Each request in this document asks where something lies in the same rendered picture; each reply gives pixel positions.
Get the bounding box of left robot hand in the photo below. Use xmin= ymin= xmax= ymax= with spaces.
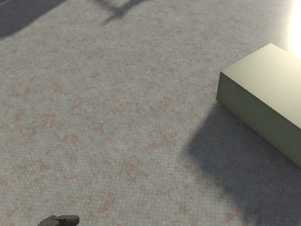
xmin=38 ymin=215 xmax=80 ymax=226

